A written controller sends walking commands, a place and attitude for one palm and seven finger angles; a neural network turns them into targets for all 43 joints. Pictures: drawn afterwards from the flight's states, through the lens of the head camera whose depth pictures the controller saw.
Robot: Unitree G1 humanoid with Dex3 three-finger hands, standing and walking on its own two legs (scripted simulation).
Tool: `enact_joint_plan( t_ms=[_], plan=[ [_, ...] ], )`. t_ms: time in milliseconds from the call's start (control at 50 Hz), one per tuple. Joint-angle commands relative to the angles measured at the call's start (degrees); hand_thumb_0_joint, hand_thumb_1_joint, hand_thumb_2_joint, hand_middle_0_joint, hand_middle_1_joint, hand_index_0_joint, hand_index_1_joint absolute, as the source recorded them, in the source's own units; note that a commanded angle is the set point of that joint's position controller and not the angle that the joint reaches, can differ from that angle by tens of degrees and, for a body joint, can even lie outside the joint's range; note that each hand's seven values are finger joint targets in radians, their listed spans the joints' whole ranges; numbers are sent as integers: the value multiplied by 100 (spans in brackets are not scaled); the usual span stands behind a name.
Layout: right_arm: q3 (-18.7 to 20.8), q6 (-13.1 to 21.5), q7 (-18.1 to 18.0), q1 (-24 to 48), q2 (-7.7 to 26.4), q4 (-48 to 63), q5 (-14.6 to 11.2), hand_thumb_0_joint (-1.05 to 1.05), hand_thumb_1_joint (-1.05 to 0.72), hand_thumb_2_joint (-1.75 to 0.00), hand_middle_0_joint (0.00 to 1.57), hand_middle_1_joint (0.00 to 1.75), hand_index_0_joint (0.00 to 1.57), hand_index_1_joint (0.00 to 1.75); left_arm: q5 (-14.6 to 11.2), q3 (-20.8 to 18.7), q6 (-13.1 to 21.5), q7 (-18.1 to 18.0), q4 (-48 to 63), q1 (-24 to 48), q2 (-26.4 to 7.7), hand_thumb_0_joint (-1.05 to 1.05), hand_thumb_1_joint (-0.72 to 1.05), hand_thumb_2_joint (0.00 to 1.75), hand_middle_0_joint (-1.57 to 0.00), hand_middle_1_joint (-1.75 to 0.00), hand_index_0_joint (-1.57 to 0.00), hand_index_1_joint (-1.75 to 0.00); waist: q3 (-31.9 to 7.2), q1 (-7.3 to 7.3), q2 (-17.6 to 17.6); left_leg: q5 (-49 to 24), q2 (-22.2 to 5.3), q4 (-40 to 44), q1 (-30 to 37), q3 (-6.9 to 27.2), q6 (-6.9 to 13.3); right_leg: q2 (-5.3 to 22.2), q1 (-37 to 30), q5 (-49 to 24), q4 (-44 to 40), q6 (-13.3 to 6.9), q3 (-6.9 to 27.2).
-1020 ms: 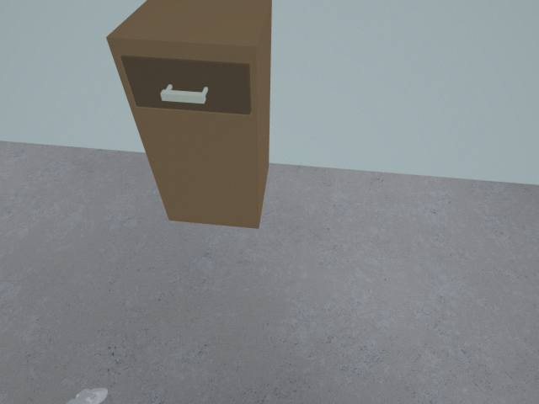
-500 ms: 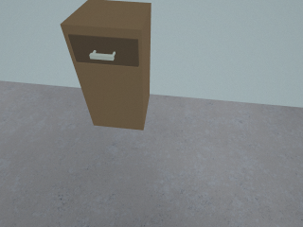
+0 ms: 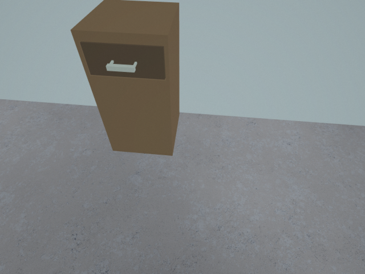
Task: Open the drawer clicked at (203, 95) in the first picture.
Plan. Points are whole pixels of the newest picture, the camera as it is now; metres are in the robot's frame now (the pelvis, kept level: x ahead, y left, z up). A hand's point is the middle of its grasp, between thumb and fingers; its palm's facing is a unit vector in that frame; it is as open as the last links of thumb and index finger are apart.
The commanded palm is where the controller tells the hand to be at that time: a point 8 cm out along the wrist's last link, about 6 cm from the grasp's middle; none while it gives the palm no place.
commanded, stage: look at it before walking up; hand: left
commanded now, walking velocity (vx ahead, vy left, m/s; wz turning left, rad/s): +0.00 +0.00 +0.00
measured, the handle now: (122, 65) +0.99 +0.34 -0.06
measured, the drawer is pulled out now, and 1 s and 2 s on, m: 0.00 0.00 0.00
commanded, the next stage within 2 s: take the last steps up to it in 0.62 s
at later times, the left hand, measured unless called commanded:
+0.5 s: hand out of the picture +0.09 +0.24 -0.15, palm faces -0.03 -0.94 -0.33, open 7.4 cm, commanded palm none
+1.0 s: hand out of the picture +0.05 +0.23 -0.17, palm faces +0.06 -0.97 -0.23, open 7.4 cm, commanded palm none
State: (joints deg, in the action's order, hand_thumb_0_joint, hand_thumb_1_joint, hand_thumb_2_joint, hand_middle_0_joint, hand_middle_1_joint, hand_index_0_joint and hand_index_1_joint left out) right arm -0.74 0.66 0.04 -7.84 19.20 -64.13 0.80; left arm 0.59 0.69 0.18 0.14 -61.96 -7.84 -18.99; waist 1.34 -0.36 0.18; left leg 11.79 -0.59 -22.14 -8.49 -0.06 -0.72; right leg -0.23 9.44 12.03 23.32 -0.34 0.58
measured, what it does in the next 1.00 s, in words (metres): stands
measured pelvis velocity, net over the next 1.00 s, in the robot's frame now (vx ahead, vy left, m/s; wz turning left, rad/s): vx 0.04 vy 0.03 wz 0.04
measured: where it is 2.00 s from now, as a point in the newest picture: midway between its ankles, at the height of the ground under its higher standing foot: (162, 249)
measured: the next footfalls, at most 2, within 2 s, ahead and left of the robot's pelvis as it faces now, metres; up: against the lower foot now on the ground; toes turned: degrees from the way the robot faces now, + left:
left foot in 1.08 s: +0.11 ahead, +0.16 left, +0.00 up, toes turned +8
right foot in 1.64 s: +0.38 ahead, -0.01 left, +0.00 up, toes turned -8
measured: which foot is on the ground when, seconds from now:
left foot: down 0.00-0.86, up 0.88-1.00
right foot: down 0.00-1.00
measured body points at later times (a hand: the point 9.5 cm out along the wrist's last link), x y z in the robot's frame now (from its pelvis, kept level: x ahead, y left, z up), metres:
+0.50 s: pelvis +0.01 +0.00 +0.00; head +0.01 +0.00 +0.45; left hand +0.09 +0.29 -0.13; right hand +0.09 -0.30 -0.13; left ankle +0.00 +0.13 -0.74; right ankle +0.01 -0.11 -0.74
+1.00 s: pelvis +0.04 +0.03 +0.00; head +0.03 +0.04 +0.45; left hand +0.04 +0.28 -0.16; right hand +0.08 -0.25 -0.14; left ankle +0.02 +0.13 -0.72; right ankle +0.01 -0.11 -0.74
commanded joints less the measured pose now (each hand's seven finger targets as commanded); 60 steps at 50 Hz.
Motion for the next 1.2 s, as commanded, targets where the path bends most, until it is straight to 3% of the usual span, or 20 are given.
enact_joint_plan(
  t_ms=[0,160,720,760,800,840,860,880,920,960,1000,1020,1040,1060,1080,1100,1120,1140,1180],
  plan=[
    [252,109,-64,334,1150,381,-22,0,-90,-90,20,30,20,30,10,-273,124,-75,373,216,-1200,0,90,90,-20,-30,-20,-30,-107,53,-55,-230,-578,430,-89,555,233,674,122,-31,-551,-136,636],
    [260,119,-72,343,1156,398,-35,0,-90,-90,20,30,20,30,6,-275,153,-87,361,205,-1212,0,90,90,-20,-30,-20,-30,-298,40,-71,-671,-612,349,75,521,223,691,-31,-666,-457,-149,602],
    [243,123,-91,441,1201,403,-40,0,-90,-90,20,30,20,30,-1,-279,162,-87,356,217,-1252,0,90,90,-20,-30,-20,-30,-317,54,-20,-998,-645,445,254,509,202,719,-237,-1080,-529,-136,553],
    [123,37,-55,148,672,294,-9,0,-90,-90,20,30,20,30,11,-194,91,-110,234,-106,-787,0,90,90,-20,-30,-20,-30,-430,81,-86,-443,-529,233,165,374,140,772,-325,-381,-555,-92,563],
    [75,-48,-24,-102,391,269,40,0,-90,-90,20,30,20,30,42,-204,-1,-93,159,-453,-708,0,90,90,-20,-30,-20,-30,-33,180,-428,638,-250,-145,-518,149,87,937,-303,1162,-879,-208,963],
    [109,-85,-11,-141,341,389,74,0,-90,-90,20,30,20,30,64,-328,-28,-78,185,-791,-926,0,90,90,-20,-30,-20,-30,368,326,-1018,1251,-70,-989,-1390,-138,41,1554,-350,2213,-1423,-606,1802],
    [149,-86,0,-142,389,488,81,0,-90,-90,20,30,20,30,79,-382,-23,-86,219,-968,-981,0,90,90,-20,-30,-20,-30,487,382,-1113,1480,-131,-1503,-1739,-153,55,1835,-413,2387,-1547,-819,2090],
    [206,-58,21,-118,403,567,81,0,-90,-90,20,30,20,30,87,-426,18,-95,241,-1086,-973,0,90,90,-20,-30,-20,-30,558,408,-971,1535,-239,-1906,-1993,-95,83,2046,-448,2207,-1531,-1020,2223],
    [250,14,78,-182,283,718,39,0,-90,-90,20,30,20,30,116,-491,127,-98,332,-1073,-939,0,90,90,-20,-30,-20,-30,477,310,-643,1474,-373,-2105,-2106,-40,106,2151,-541,1420,-1320,-1164,1918],
    [273,37,124,-402,96,755,8,0,-90,-90,20,30,20,30,125,-510,172,-89,373,-989,-873,0,90,90,-20,-30,-20,-30,448,163,-715,1311,-374,-1694,-1590,-171,106,2031,-183,1047,-1124,-1035,1399],
    [274,62,124,-1005,-86,611,4,0,-90,-90,20,30,20,30,96,-519,143,-75,401,-834,-739,0,90,90,-20,-30,-20,-30,375,-107,-715,581,-163,-843,-323,-564,83,1597,715,1301,-793,-703,684],
    [294,78,97,-1397,-65,478,0,0,-90,-90,20,30,20,30,83,-495,104,-66,406,-830,-569,0,90,90,-20,-30,-20,-30,357,-240,-479,530,-69,-536,378,-640,77,1244,1244,1532,-385,-521,327],
    [376,102,42,-1919,200,348,29,0,-90,-90,20,30,20,30,77,-436,55,-45,443,-883,-241,0,90,90,-20,-30,-20,-30,377,-418,463,1339,-499,-1,857,163,232,748,1886,1756,700,-311,-55],
    [527,120,-13,-2481,728,242,93,0,-90,-90,20,30,20,30,52,-370,34,-1,612,-834,187,0,90,90,-20,-30,-20,-30,328,-574,1922,2599,-1734,1017,959,1938,727,40,2611,2223,2530,-4,-853],
    [489,127,-46,-2677,652,215,71,0,-90,-90,20,30,20,30,83,-365,74,-39,771,-492,235,0,90,90,-20,-30,-20,-30,496,-593,1622,2837,-2118,1541,596,2733,1099,104,2966,2301,3652,-138,-407],
    [431,140,-84,-2393,409,243,47,0,-90,-90,20,30,20,30,90,-378,107,-32,712,-406,248,0,90,90,-20,-30,-20,-30,602,-474,988,2658,-2130,1521,394,2660,1240,414,3111,1850,4295,-231,-181],
    [358,186,-102,-2097,126,324,30,0,-90,-90,20,30,20,30,95,-398,136,9,598,-487,281,0,90,90,-20,-30,-20,-30,652,-313,521,2132,-1922,1467,218,2189,1224,604,3082,1350,4479,-234,-122],
    [302,246,-118,-1898,-91,348,28,0,-90,-90,20,30,20,30,107,-400,137,35,484,-637,371,0,90,90,-20,-30,-20,-30,680,-164,293,1536,-1726,1468,8,1700,1136,711,2887,985,4451,-180,-136],
    [259,353,-155,-1843,-290,272,1,0,-90,-90,20,30,20,30,118,-380,97,52,305,-967,549,0,90,90,-20,-30,-20,-30,509,3,305,337,-1482,1411,21,1076,1099,750,2629,596,4283,-54,-237]
  ],
)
